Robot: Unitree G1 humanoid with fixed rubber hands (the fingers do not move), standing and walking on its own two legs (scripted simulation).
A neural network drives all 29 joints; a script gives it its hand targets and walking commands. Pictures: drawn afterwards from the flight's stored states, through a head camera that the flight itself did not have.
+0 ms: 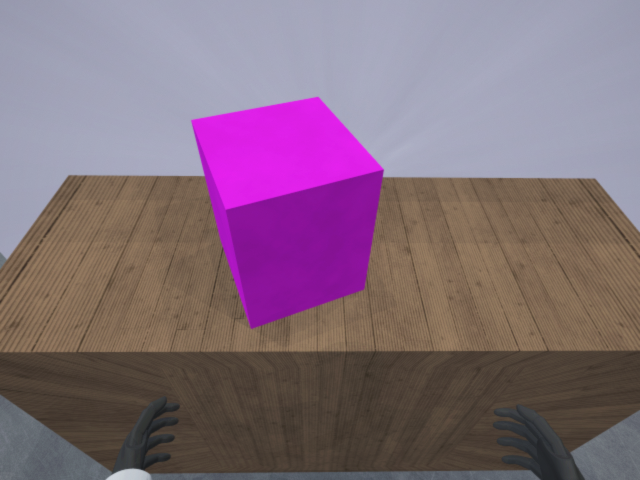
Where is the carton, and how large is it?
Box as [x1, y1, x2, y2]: [191, 97, 383, 328]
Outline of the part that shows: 318,97 191,120 220,239 251,328 363,289 383,169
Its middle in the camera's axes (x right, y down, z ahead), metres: -0.06 -0.04 +0.61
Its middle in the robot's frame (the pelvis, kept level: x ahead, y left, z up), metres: +0.50 +0.08 +0.06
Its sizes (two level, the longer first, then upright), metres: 0.210 0.200 0.250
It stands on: a pedestal, 0.70 m high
